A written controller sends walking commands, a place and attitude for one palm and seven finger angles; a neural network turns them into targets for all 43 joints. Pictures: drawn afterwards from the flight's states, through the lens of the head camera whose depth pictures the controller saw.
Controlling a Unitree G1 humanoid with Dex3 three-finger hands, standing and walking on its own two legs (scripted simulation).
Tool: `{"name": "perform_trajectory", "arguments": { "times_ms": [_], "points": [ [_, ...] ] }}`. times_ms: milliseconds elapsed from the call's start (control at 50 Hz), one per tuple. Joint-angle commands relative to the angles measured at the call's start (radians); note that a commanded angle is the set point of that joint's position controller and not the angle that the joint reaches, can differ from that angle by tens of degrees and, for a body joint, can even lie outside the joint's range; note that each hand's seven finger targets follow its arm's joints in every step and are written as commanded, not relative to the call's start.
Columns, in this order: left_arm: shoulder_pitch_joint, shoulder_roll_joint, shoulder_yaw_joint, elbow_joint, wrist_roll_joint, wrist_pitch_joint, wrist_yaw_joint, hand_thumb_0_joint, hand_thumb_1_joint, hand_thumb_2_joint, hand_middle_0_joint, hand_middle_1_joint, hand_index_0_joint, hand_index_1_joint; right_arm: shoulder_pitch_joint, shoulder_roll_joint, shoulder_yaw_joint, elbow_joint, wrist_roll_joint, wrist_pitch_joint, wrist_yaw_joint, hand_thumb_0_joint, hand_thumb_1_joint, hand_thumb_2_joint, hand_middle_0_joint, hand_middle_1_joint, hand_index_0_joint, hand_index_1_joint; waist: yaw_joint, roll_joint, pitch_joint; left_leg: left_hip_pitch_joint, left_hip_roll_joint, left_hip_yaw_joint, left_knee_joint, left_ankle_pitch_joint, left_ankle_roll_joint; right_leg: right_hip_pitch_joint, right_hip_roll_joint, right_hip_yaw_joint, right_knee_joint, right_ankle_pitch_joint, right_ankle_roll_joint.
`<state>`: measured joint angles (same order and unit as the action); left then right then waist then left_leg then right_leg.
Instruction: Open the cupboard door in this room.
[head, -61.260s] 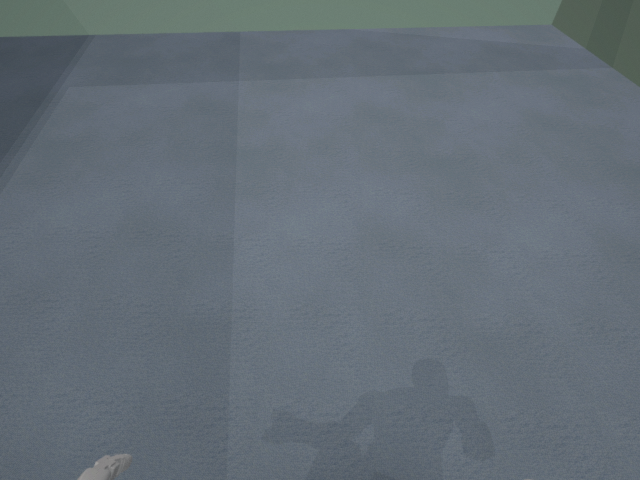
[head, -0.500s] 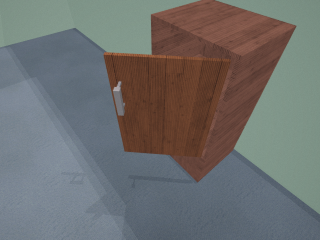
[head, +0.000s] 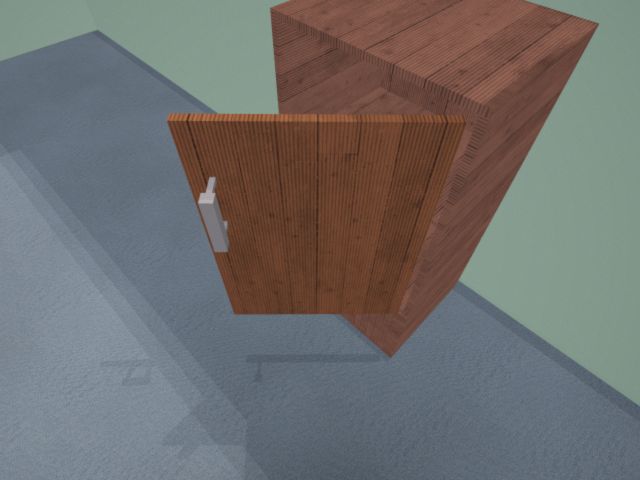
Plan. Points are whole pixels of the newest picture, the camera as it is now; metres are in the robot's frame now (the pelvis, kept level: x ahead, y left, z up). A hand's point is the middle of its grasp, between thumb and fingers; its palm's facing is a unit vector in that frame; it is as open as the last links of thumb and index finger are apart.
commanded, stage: come to a stop and stand still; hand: left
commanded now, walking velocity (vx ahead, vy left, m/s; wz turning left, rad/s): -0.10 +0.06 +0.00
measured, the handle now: (216, 215) +0.52 +0.20 -0.03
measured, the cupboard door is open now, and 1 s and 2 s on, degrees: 45 45 45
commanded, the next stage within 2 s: look again from close up in 0.62 s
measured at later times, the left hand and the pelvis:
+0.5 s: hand out of the picture -0.02 +0.21 -0.17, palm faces +0.08 -0.98 -0.16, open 7.3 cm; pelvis -0.04 +0.03 +0.01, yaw +1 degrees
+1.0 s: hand out of the picture -0.05 +0.16 -0.17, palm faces +0.02 -0.98 -0.20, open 7.3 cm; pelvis -0.06 -0.01 +0.00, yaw +1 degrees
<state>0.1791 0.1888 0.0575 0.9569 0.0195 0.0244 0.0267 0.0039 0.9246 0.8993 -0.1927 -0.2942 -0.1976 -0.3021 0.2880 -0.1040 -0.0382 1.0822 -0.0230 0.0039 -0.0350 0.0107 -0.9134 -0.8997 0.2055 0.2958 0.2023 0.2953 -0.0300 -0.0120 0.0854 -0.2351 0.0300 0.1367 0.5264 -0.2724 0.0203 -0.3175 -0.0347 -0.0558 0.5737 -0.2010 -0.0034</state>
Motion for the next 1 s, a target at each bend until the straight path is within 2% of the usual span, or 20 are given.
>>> {"name": "perform_trajectory", "arguments": {
  "times_ms": [0, 20, 40, 100, 220, 260, 280, 320, 340, 420, 480, 540, 620, 660, 680, 700, 720, 760, 840, 980],
  "points": [
    [0.163, 0.14, 0.024, -0.016, 0.011, -0.019, 0.011, 0.0, 0.9, 0.9, -0.2, -0.3, -0.2, -0.3, 0.062, -0.099, -0.042, -0.064, 0.017, 0.006, -0.008, 0.0, -0.9, -0.9, 0.2, 0.3, 0.2, 0.3, 0.037, -0.197, -0.147, -0.153, -0.001, -0.021, 0.205, -0.131, -0.034, 0.247, -0.298, 0.251, -0.122, 0.787, -0.136],
    [0.166, 0.142, 0.021, -0.02, 0.007, -0.022, 0.013, 0.0, 0.9, 0.9, -0.2, -0.3, -0.2, -0.3, 0.059, -0.091, -0.045, -0.069, 0.018, 0.018, -0.011, 0.0, -0.9, -0.9, 0.2, 0.3, 0.2, 0.3, 0.049, -0.169, -0.159, -0.161, -0.022, -0.065, 0.357, -0.312, -0.036, 0.234, -0.354, 0.236, -0.14, 0.892, -0.207],
    [0.134, 0.126, 0.02, -0.028, 0.008, -0.022, 0.021, 0.0, 0.9, 0.9, -0.2, -0.3, -0.2, -0.3, 0.027, -0.081, -0.043, -0.064, 0.019, 0.032, -0.011, 0.0, -0.9, -0.9, 0.2, 0.3, 0.2, 0.3, 0.047, -0.177, -0.158, -0.163, -0.007, -0.116, 0.471, -0.328, -0.037, 0.194, -0.326, 0.244, -0.156, 0.814, -0.233],
    [0.039, 0.104, 0.016, -0.056, 0.005, -0.019, 0.027, 0.0, 0.9, 0.9, -0.2, -0.3, -0.2, -0.3, 0.027, -0.093, -0.043, -0.055, 0.014, 0.043, 0.0, 0.0, -0.9, -0.9, 0.2, 0.3, 0.2, 0.3, 0.02, -0.147, -0.124, -0.196, -0.002, -0.138, 0.56, -0.244, -0.055, 0.143, -0.263, 0.191, -0.187, 0.558, -0.217],
    [0.036, 0.133, 0.029, -0.062, 0.016, -0.01, 0.025, 0.0, 0.9, 0.9, -0.2, -0.3, -0.2, -0.3, 0.029, -0.083, -0.033, -0.07, 0.011, 0.03, 0.017, 0.0, -0.9, -0.9, 0.2, 0.3, 0.2, 0.3, 0.037, -0.116, -0.106, -0.052, -0.005, -0.101, 0.192, -0.188, -0.047, 0.06, -0.243, 0.25, -0.25, 0.077, -0.192],
    [0.025, 0.12, 0.025, -0.057, 0.005, -0.003, 0.02, 0.0, 0.9, 0.9, -0.2, -0.3, -0.2, -0.3, 0.103, -0.074, -0.025, -0.042, 0.011, 0.02, 0.017, 0.0, -0.9, -0.9, 0.2, 0.3, 0.2, 0.3, 0.005, -0.101, -0.108, 0.119, -0.028, -0.076, -0.059, -0.045, -0.032, -0.03, -0.183, 0.226, -0.233, -0.128, -0.124],
    [0.025, 0.094, 0.018, -0.057, -0.002, 0.001, 0.014, 0.0, 0.9, 0.9, -0.2, -0.3, -0.2, -0.3, 0.118, -0.098, -0.025, -0.036, 0.009, 0.014, 0.013, 0.0, -0.9, -0.9, 0.2, 0.3, 0.2, 0.3, 0.002, -0.022, -0.086, 0.157, 0.006, -0.128, -0.149, -0.044, -0.016, -0.077, -0.128, 0.182, -0.191, -0.224, -0.075],
    [0.03, 0.022, 0.002, -0.06, -0.008, 0.005, 0.002, 0.0, 0.9, 0.9, -0.2, -0.3, -0.2, -0.3, 0.05, -0.193, -0.031, -0.074, -0.01, 0.005, 0.011, 0.0, -0.9, -0.9, 0.2, 0.3, 0.2, 0.3, 0.02, 0.235, -0.026, -0.068, 0.241, -0.415, -0.36, -0.269, 0.091, -0.031, 0.008, 0.025, 0.005, -0.185, 0.009],
    [0.015, 0.023, 0.0, -0.051, 0.003, 0.006, 0.0, 0.0, 0.9, 0.9, -0.2, -0.3, -0.2, -0.3, -0.023, -0.195, -0.026, -0.087, -0.012, 0.002, 0.014, 0.0, -0.9, -0.9, 0.2, 0.3, 0.2, 0.3, 0.03, 0.238, 0.006, -0.172, 0.265, -0.464, -0.414, -0.351, 0.13, 0.02, 0.001, 0.029, 0.095, -0.176, 0.013],
    [0.075, 0.016, -0.002, -0.002, 0.014, -0.001, -0.021, 0.0, 0.9, 0.9, -0.2, -0.3, -0.2, -0.3, -0.016, -0.174, -0.018, -0.075, -0.006, -0.016, 0.001, 0.0, -0.9, -0.9, 0.2, 0.3, 0.2, 0.3, 0.038, 0.115, 0.065, -0.058, 0.221, -0.379, -0.399, -0.237, 0.143, -0.118, 0.013, 0.051, 0.289, -0.18, 0.001],
    [0.048, 0.012, -0.008, 0.0, 0.008, -0.017, -0.025, 0.0, 0.9, 0.9, -0.2, -0.3, -0.2, -0.3, 0.074, -0.181, -0.02, -0.042, -0.008, -0.024, -0.005, 0.0, -0.9, -0.9, 0.2, 0.3, 0.2, 0.3, -0.005, 0.105, 0.024, 0.143, 0.223, -0.352, -0.352, -0.019, 0.15, -0.185, -0.008, 0.034, 0.214, -0.203, 0.011],
    [0.028, 0.01, -0.015, 0.007, 0.0, -0.021, -0.022, 0.0, 0.9, 0.9, -0.2, -0.3, -0.2, -0.3, 0.13, -0.179, -0.019, -0.012, -0.01, -0.028, -0.013, 0.0, -0.9, -0.9, 0.2, 0.3, 0.2, 0.3, -0.029, 0.132, -0.03, 0.226, 0.24, -0.335, -0.279, 0.321, 0.157, -0.131, -0.01, 0.026, 0.11, -0.247, 0.014],
    [0.111, 0.006, -0.014, 0.051, -0.006, -0.017, -0.016, 0.0, 0.9, 0.9, -0.2, -0.3, -0.2, -0.3, 0.108, -0.193, -0.022, 0.005, -0.001, -0.023, -0.02, 0.0, -0.9, -0.9, 0.2, 0.3, 0.2, 0.3, 0.01, 0.111, -0.101, 0.18, 0.206, -0.289, -0.184, 0.491, 0.126, 0.058, 0.012, 0.01, -0.082, -0.13, 0.005],
    [0.17, 0.022, -0.011, 0.083, -0.006, -0.023, -0.007, 0.0, 0.9, 0.9, -0.2, -0.3, -0.2, -0.3, 0.096, -0.165, -0.015, 0.014, 0.01, -0.024, -0.018, 0.0, -0.9, -0.9, 0.2, 0.3, 0.2, 0.3, 0.035, 0.069, -0.122, 0.057, 0.146, -0.24, -0.125, 0.348, 0.06, 0.241, -0.021, 0.047, -0.227, 0.072, -0.002],
    [0.193, 0.044, -0.011, 0.099, -0.007, -0.026, 0.0, 0.0, 0.9, 0.9, -0.2, -0.3, -0.2, -0.3, 0.087, -0.133, -0.005, 0.014, 0.016, -0.024, -0.013, 0.0, -0.9, -0.9, 0.2, 0.3, 0.2, 0.3, 0.039, -0.001, -0.11, -0.049, 0.098, -0.192, -0.102, 0.177, 0.025, 0.32, -0.087, 0.121, -0.226, 0.13, -0.024],
    [0.252, 0.072, -0.032, 0.134, 0.009, -0.045, 0.042, 0.0, 0.9, 0.9, -0.2, -0.3, -0.2, -0.3, -0.067, -0.158, 0.007, -0.063, 0.023, -0.042, 0.004, 0.0, -0.9, -0.9, 0.2, 0.3, 0.2, 0.3, 0.086, -0.046, -0.019, -0.018, 0.06, -0.128, 0.018, 0.115, -0.014, 0.121, -0.11, 0.152, -0.231, 0.335, -0.027],
    [0.208, 0.105, -0.034, 0.111, 0.009, -0.064, 0.037, 0.0, 0.9, 0.9, -0.2, -0.3, -0.2, -0.3, -0.028, -0.114, 0.025, -0.097, 0.013, -0.036, 0.009, 0.0, -0.9, -0.9, 0.2, 0.3, 0.2, 0.3, 0.023, -0.023, -0.027, -0.021, 0.031, -0.136, 0.001, 0.061, -0.031, 0.133, -0.179, 0.152, -0.217, 0.483, -0.049],
    [0.186, 0.061, -0.044, 0.112, -0.004, -0.069, 0.028, 0.0, 0.9, 0.9, -0.2, -0.3, -0.2, -0.3, 0.064, -0.114, 0.021, -0.036, 0.002, -0.04, 0.012, 0.0, -0.9, -0.9, 0.2, 0.3, 0.2, 0.3, 0.011, -0.069, -0.141, 0.036, 0.047, -0.16, -0.037, 0.128, -0.002, 0.164, -0.104, 0.108, -0.131, 0.275, -0.055],
    [0.182, 0.054, -0.053, 0.109, -0.004, -0.064, 0.022, 0.0, 0.9, 0.9, -0.2, -0.3, -0.2, -0.3, 0.06, -0.12, 0.031, -0.031, 0.007, -0.035, 0.007, 0.0, -0.9, -0.9, 0.2, 0.3, 0.2, 0.3, 0.019, 0.018, -0.038, -0.001, 0.063, -0.17, -0.056, 0.175, 0.005, 0.105, -0.078, 0.105, -0.151, 0.143, -0.05],
    [0.182, 0.061, -0.057, 0.107, -0.008, -0.064, 0.017, 0.0, 0.9, 0.9, -0.2, -0.3, -0.2, -0.3, 0.054, -0.12, 0.034, -0.032, 0.008, -0.027, 0.01, 0.0, -0.9, -0.9, 0.2, 0.3, 0.2, 0.3, 0.016, -0.027, 0.006, 0.001, 0.046, -0.165, -0.09, 0.11, -0.002, 0.067, -0.076, 0.133, -0.207, 0.032, -0.048]
  ]
}}
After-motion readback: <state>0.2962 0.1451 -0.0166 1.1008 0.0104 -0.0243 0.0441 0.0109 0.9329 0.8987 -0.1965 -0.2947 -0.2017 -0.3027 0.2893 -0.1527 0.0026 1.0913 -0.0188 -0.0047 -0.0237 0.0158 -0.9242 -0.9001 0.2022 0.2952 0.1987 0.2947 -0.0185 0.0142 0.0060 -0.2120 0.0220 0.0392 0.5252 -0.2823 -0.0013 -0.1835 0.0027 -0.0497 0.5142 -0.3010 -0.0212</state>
